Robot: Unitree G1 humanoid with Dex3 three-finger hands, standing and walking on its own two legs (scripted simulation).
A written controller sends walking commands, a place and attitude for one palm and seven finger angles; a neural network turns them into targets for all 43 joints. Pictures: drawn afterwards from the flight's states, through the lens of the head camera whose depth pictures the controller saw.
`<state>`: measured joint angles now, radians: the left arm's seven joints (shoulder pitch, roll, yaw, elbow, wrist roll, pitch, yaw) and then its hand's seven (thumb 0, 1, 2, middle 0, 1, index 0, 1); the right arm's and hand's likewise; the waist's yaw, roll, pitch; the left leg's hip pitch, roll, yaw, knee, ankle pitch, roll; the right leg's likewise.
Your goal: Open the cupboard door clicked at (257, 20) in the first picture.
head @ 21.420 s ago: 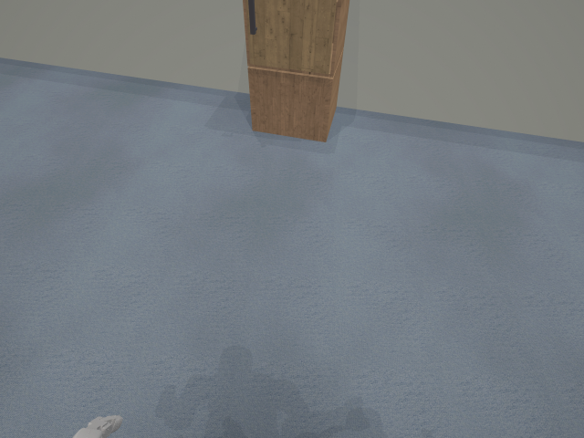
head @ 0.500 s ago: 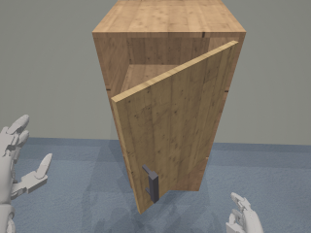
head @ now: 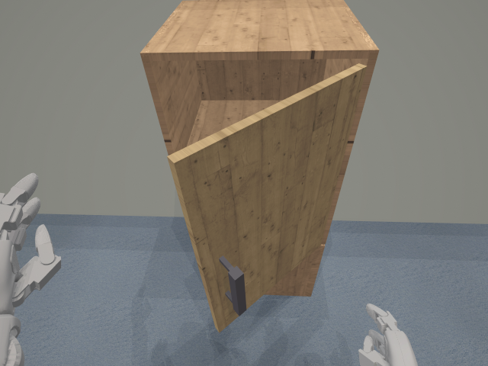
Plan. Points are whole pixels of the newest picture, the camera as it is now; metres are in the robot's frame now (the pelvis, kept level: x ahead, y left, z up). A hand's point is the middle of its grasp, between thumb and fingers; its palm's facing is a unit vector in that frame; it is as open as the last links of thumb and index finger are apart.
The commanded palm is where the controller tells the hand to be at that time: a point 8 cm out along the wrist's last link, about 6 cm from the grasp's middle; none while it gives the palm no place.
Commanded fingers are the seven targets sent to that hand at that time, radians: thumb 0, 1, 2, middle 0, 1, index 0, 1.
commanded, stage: step back with the hand held close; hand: left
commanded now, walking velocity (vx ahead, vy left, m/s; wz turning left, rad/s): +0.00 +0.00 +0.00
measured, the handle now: (232, 286) +0.30 +0.08 -0.10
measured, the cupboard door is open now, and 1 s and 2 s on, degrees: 43 43 43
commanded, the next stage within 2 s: stop stepping back and stand still in 1.16 s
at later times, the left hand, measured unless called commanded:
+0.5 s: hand (30, 284) +0.16 +0.28 +0.15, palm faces +0.34 -0.79 -0.51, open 7.4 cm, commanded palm +0.09 +0.32 +0.17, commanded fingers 0.00 0.90 0.90 -0.20 -0.30 -0.20 -0.30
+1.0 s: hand out of the picture +0.06 +0.32 +0.16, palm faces +0.48 -0.76 -0.44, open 7.4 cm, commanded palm -0.02 +0.35 +0.17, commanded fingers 0.00 0.90 0.90 -0.20 -0.30 -0.20 -0.30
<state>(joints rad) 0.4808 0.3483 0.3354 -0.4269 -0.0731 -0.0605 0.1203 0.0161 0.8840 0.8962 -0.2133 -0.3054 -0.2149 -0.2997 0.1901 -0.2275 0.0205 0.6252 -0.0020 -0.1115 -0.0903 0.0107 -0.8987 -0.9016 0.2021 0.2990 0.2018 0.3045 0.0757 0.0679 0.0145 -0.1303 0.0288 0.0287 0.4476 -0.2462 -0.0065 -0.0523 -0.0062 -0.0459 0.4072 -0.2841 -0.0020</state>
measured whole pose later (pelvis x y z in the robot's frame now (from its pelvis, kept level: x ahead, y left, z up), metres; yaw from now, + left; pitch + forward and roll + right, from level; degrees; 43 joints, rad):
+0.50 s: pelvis -0.05 +0.02 +0.00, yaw -1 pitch +0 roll -1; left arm 0.57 0.46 0.42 -0.52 -0.07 -0.14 0.13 0.02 0.88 0.90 -0.22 -0.31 -0.22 -0.30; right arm 0.15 -0.22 -0.01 0.55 0.01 0.01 -0.09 0.01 -0.90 -0.90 0.20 0.30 0.20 0.30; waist 0.01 0.01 0.06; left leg -0.31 0.02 0.05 0.48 -0.17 0.02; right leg -0.23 -0.01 -0.02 0.43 -0.20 0.03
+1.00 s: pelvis -0.14 +0.04 -0.01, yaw +4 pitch -1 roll -5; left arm 0.46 0.43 0.44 -0.52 -0.02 -0.21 0.16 0.02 0.88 0.90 -0.22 -0.31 -0.22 -0.30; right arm 0.18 -0.19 -0.01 0.62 -0.02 -0.09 -0.08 0.01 -0.90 -0.90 0.20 0.30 0.20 0.30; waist 0.00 0.03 0.08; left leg -0.46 0.01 -0.03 0.57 -0.10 0.07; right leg -0.43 0.09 0.03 0.94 -0.39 0.03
